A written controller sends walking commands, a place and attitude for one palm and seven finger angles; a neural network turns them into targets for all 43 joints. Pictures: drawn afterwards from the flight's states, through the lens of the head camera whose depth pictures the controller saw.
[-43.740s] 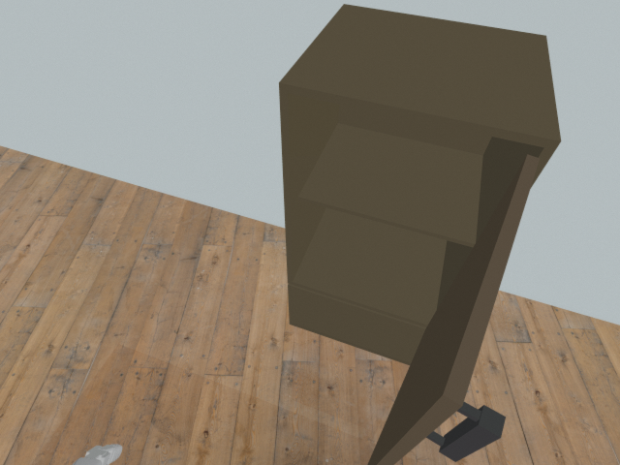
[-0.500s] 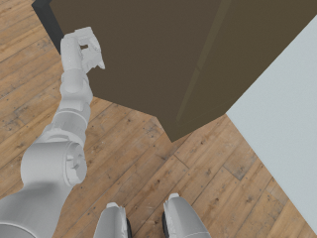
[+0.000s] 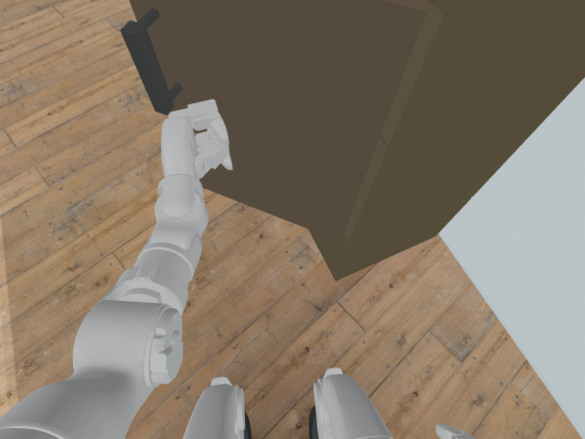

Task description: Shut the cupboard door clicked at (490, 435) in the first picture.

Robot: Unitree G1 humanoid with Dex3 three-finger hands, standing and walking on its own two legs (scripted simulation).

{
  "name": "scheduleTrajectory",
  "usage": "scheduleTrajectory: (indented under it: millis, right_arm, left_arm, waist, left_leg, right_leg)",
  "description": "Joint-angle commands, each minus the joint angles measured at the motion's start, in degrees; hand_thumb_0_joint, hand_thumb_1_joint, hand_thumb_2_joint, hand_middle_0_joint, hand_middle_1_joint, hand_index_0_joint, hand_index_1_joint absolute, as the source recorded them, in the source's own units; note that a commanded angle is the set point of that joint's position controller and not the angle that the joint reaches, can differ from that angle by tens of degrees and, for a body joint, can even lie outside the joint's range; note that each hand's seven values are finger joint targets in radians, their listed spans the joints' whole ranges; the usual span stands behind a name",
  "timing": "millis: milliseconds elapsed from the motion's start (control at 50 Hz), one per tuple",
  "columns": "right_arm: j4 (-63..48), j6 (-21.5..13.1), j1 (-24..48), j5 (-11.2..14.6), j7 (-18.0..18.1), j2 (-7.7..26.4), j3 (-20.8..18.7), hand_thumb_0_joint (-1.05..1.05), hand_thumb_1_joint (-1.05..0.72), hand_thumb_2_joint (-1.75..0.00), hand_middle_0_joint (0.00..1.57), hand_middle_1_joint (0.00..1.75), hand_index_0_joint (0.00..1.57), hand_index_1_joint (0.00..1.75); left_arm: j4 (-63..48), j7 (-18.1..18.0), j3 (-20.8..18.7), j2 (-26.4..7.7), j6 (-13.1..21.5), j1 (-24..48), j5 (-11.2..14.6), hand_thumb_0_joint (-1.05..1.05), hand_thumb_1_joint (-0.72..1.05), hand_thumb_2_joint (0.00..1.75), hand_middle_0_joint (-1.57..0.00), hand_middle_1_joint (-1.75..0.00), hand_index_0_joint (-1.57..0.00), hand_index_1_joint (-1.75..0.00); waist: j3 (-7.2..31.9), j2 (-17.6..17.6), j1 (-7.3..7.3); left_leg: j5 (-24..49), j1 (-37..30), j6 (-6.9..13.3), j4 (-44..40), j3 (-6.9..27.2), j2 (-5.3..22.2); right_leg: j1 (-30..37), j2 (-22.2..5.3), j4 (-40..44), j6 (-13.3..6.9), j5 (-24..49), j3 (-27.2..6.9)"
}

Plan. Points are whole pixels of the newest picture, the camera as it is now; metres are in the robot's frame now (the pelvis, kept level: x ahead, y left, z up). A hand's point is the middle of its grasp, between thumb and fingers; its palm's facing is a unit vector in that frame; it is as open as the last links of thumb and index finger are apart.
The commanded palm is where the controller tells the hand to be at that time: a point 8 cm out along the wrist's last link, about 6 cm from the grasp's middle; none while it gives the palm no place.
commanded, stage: draw the hand back to the body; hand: left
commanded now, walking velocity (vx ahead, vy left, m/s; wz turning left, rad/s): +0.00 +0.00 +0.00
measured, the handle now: (158, 64) +0.67 +0.16 +0.06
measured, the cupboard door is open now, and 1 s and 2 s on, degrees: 43 43 43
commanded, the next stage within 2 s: step back with the hand held close in 1.54 s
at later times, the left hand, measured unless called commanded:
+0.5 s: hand (122, 194) +0.37 +0.14 +0.15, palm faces -0.01 -1.00 -0.05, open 3.1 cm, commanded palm +0.33 +0.20 +0.16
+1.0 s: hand out of the picture +0.26 +0.25 +0.23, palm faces +0.35 -0.88 -0.33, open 4.9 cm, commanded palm +0.21 +0.29 +0.26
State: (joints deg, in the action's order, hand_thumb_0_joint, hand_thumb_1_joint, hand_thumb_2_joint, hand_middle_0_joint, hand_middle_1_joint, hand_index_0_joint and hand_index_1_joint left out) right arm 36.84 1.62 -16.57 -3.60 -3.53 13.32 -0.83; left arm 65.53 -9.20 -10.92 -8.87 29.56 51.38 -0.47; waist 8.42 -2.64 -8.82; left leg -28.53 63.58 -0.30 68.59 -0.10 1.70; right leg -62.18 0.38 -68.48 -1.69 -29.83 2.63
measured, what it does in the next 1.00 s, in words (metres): rises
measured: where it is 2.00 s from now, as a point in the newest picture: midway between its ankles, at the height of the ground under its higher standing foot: outside the picture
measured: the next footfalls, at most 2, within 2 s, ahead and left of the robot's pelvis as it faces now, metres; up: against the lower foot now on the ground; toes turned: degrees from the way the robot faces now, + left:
none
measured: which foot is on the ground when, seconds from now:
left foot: down 0.00-1.00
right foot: down 0.00-1.00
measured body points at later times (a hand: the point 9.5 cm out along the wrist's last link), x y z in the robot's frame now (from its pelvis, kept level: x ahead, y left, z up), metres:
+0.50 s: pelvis +0.02 +0.01 +0.07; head +0.06 +0.00 +0.52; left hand +0.37 +0.19 +0.15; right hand +0.15 -0.26 -0.03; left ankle +0.03 +0.12 -0.63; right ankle +0.02 -0.10 -0.63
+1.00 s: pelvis +0.05 +0.02 +0.11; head +0.03 -0.01 +0.56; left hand +0.24 +0.30 +0.25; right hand +0.25 -0.18 +0.02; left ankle +0.03 +0.12 -0.63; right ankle +0.02 -0.10 -0.63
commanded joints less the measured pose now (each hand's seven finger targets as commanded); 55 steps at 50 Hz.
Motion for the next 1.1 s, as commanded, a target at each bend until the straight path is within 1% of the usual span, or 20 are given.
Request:
scheduleTrajectory:
  millis: [0,20,60,80,120,180,240,280,360,380,440,460,500,580,620,740,840,940,1000,1080]
  right_arm:
    - [-5.3,-0.4,-9.3,0.8,0.6,8.8,-3.2,0.00,-0.90,-0.90,0.20,0.30,0.20,0.30]
    - [-6.4,-0.3,-8.9,1.2,0.5,8.5,-3.1,0.00,-0.90,-0.90,0.20,0.30,0.20,0.30]
    - [-7.6,0.1,-8.9,2.2,0.9,8.4,-3.0,0.00,-0.90,-0.90,0.20,0.30,0.20,0.30]
    - [-8.1,0.3,-8.9,2.8,1.2,8.3,-3.1,0.00,-0.90,-0.90,0.20,0.30,0.20,0.30]
    - [-9.5,0.2,-7.8,3.8,2.1,8.2,-3.0,0.00,-0.90,-0.90,0.20,0.30,0.20,0.30]
    - [-9.5,-0.9,-6.0,4.8,3.5,7.9,-2.8,0.00,-0.90,-0.90,0.20,0.30,0.20,0.30]
    - [-8.8,-2.4,-4.3,5.5,4.6,7.9,-2.6,0.00,-0.90,-0.90,0.20,0.30,0.20,0.30]
    - [-8.1,-3.1,-3.3,5.6,4.9,8.0,-2.3,0.00,-0.90,-0.90,0.20,0.30,0.20,0.30]
    - [-9.8,-4.2,0.0,6.3,5.1,7.8,-1.9,0.00,-0.90,-0.90,0.20,0.30,0.20,0.30]
    - [-10.4,-4.4,0.6,6.4,5.1,7.8,-1.7,0.00,-0.90,-0.90,0.20,0.30,0.20,0.30]
    - [-12.5,-5.1,3.0,6.7,5.2,7.7,-1.3,0.00,-0.90,-0.90,0.20,0.30,0.20,0.30]
    - [-13.6,-2.9,5.7,6.7,6.3,6.0,-1.5,0.00,-0.90,-0.90,0.20,0.30,0.20,0.30]
    - [-14.6,-1.5,7.2,6.7,7.7,6.0,-1.1,0.00,-0.90,-0.90,0.20,0.30,0.20,0.30]
    - [-14.5,-1.0,9.7,6.5,9.3,5.4,0.2,0.00,-0.90,-0.90,0.20,0.30,0.20,0.30]
    - [-14.3,-1.3,10.5,6.3,9.6,5.2,0.7,0.00,-0.90,-0.90,0.20,0.30,0.20,0.30]
    - [-13.6,-3.2,11.9,5.4,9.1,4.9,1.7,0.00,-0.90,-0.90,0.20,0.30,0.20,0.30]
    - [-13.0,-4.5,12.5,4.6,8.5,5.1,1.9,0.00,-0.90,-0.90,0.20,0.30,0.20,0.30]
    - [-12.5,-5.3,13.2,4.4,8.3,4.8,1.6,0.00,-0.90,-0.90,0.20,0.30,0.20,0.30]
    - [-12.1,-6.2,13.4,4.5,8.1,4.5,1.4,0.00,-0.90,-0.90,0.20,0.30,0.20,0.30]
    - [-11.7,-7.5,13.4,4.4,8.1,4.8,0.8,0.00,-0.90,-0.90,0.20,0.30,0.20,0.30]
  left_arm:
    - [-18.2,1.1,-4.8,-12.5,4.8,17.7,1.1,0.00,0.90,0.90,-1.30,-1.50,-1.30,-1.50]
    - [-20.6,2.0,-4.1,-11.8,4.2,13.3,1.6,0.00,0.90,0.90,-1.30,-1.50,-1.30,-1.50]
    - [-24.5,3.6,-3.4,-11.7,2.0,7.5,2.6,0.00,0.90,0.90,-1.30,-1.50,-1.30,-1.50]
    - [-26.2,4.3,-3.3,-11.7,0.6,4.4,3.4,0.00,0.90,0.90,-1.30,-1.50,-1.30,-1.50]
    - [-33.6,5.7,-2.6,-11.4,-1.4,0.9,5.5,0.00,0.90,0.90,-1.30,-1.50,-1.30,-1.50]
    - [-41.0,7.3,1.3,-8.1,-2.6,-1.9,8.0,0.00,0.90,0.90,-1.30,-1.50,-1.30,-1.50]
    - [-44.5,8.7,4.4,-6.9,-2.7,-4.2,8.4,0.00,0.90,0.90,-1.30,-1.50,-1.30,-1.50]
    - [-43.6,9.6,4.4,-7.1,-3.4,-7.7,8.8,0.00,0.90,0.90,-1.30,-1.50,-1.30,-1.50]
    - [-48.9,11.6,4.6,-7.5,-5.6,-16.3,9.8,0.00,0.90,0.90,-1.27,-1.47,-1.27,-1.47]
    - [-50.7,12.0,3.5,-8.5,-6.4,-19.5,10.3,0.00,0.90,0.90,-1.24,-1.44,-1.24,-1.44]
    - [-57.8,12.9,2.2,-10.1,-8.4,-27.4,11.6,0.00,0.90,0.90,-1.16,-1.35,-1.16,-1.35]
    - [-62.5,10.0,6.8,-11.9,-11.4,-29.8,6.1,0.00,0.90,0.90,-1.13,-1.32,-1.13,-1.32]
    - [-67.4,7.1,5.5,-12.5,-15.4,-33.2,5.3,0.00,0.90,0.90,-1.08,-1.26,-1.08,-1.26]
    - [-72.7,4.8,5.3,-12.6,-20.0,-38.1,4.5,0.00,0.90,0.90,-0.97,-1.14,-0.97,-1.14]
    - [-74.9,4.2,4.9,-12.7,-21.5,-40.0,4.4,0.00,0.90,0.90,-0.92,-1.08,-0.92,-1.08]
    - [-83.8,3.5,2.6,-13.8,-24.4,-50.5,4.1,0.00,0.90,0.90,-0.75,-0.90,-0.75,-0.90]
    - [-89.2,3.2,-1.5,-16.1,-25.2,-57.0,4.0,0.00,0.90,0.90,-0.61,-0.75,-0.61,-0.75]
    - [-94.1,2.7,-8.0,-19.7,-25.0,-63.4,4.1,0.00,0.90,0.90,-0.47,-0.60,-0.47,-0.60]
    - [-97.4,2.5,-9.9,-20.0,-24.3,-66.2,4.2,0.00,0.90,0.90,-0.39,-0.51,-0.39,-0.51]
    - [-100.0,2.0,-14.8,-22.7,-23.2,-71.0,4.6,0.00,0.90,0.90,-0.28,-0.39,-0.28,-0.39]
  waist:
    - [33.9,1.0,1.93]
    - [34.7,0.1,3.16]
    - [33.3,3.4,3.57]
    - [30.7,5.8,3.61]
    - [28.7,7.6,4.12]
    - [22.7,8.0,3.18]
    - [16.8,4.8,2.59]
    - [13.9,3.7,3.31]
    - [13.4,-0.3,5.67]
    - [13.7,0.2,6.73]
    - [13.2,1.2,8.17]
    - [13.8,2.0,8.55]
    - [9.7,2.4,8.11]
    - [4.3,2.1,8.21]
    - [2.5,2.8,8.39]
    - [1.1,-1.6,9.76]
    - [-1.5,0.3,10.48]
    - [-1.5,-0.2,11.53]
    - [-2.0,-2.2,11.63]
    - [-2.4,-0.8,12.29]
  left_leg:
    - [16.6,-19.0,1.6,-8.0,-0.4,-2.6]
    - [17.7,-20.4,1.4,-9.1,-0.8,-2.7]
    - [18.4,-20.8,1.6,-11.1,-1.2,-2.5]
    - [17.6,-20.4,1.9,-12.4,-1.8,-2.5]
    - [15.8,-21.1,2.2,-15.0,-2.4,-2.7]
    - [13.4,-25.7,2.4,-18.3,-2.3,-2.4]
    - [11.5,-30.3,2.4,-20.6,-1.8,-2.1]
    - [10.1,-32.0,2.2,-22.4,-1.3,-2.0]
    - [13.0,-37.4,1.9,-25.7,-0.9,-2.0]
    - [14.7,-38.2,1.8,-26.3,-0.8,-1.9]
    - [19.1,-40.2,1.9,-28.0,-0.6,-1.8]
    - [19.6,-43.3,1.8,-31.2,-1.2,-1.9]
    - [20.0,-45.0,2.0,-33.5,-1.3,-1.7]
    - [21.6,-50.0,2.0,-37.9,-0.8,-1.3]
    - [22.2,-52.3,2.0,-40.0,-0.5,-1.1]
    - [29.2,-58.2,1.5,-44.2,-0.3,-0.8]
    - [31.0,-58.9,1.1,-46.5,-0.1,-0.6]
    - [31.3,-58.9,1.1,-46.9,-0.5,-0.8]
    - [31.3,-58.9,1.0,-47.1,-0.6,-0.8]
    - [30.2,-57.9,1.3,-47.0,-0.8,-1.0]
  right_leg:
    - [23.0,0.9,10.7,1.0,24.8,-3.1]
    - [25.3,1.1,11.3,0.8,26.5,-3.0]
    - [29.2,1.2,13.3,1.1,28.6,-3.1]
    - [31.3,1.3,15.2,1.3,28.9,-3.6]
    - [35.5,1.1,18.7,1.8,27.9,-4.4]
    - [34.7,1.2,22.8,2.0,23.5,-3.7]
    - [31.7,1.2,25.4,1.7,18.8,-2.9]
    - [30.8,1.2,26.6,1.5,16.2,-2.3]
    - [33.2,1.0,27.5,0.9,18.4,-1.0]
    - [35.1,1.1,27.4,0.7,20.2,-0.8]
    - [39.0,1.0,27.5,0.6,24.6,-0.2]
    - [42.3,-0.3,30.9,0.7,24.6,-2.9]
    - [44.2,-0.6,33.7,1.0,25.0,-2.4]
    - [46.9,-0.4,37.7,0.9,25.6,-1.4]
    - [48.5,-0.3,39.8,0.8,25.6,-1.0]
    - [54.1,-0.2,43.9,0.6,29.4,-0.3]
    - [56.3,-0.2,46.1,0.8,30.2,0.2]
    - [58.1,-0.3,47.1,0.9,30.5,0.0]
    - [57.8,-0.5,47.1,1.1,30.0,0.1]
    - [58.3,-0.6,47.2,1.2,29.6,0.2]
